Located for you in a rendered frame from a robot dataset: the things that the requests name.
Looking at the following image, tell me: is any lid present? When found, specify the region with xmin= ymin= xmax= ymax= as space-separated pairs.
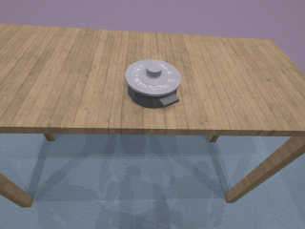
xmin=125 ymin=59 xmax=181 ymax=97

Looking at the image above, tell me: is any knob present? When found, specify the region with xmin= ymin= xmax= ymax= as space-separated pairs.
xmin=146 ymin=63 xmax=162 ymax=77

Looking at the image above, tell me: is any table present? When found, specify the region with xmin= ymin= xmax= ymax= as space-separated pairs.
xmin=0 ymin=23 xmax=305 ymax=208

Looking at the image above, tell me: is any pot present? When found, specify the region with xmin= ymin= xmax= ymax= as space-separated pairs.
xmin=128 ymin=85 xmax=179 ymax=109

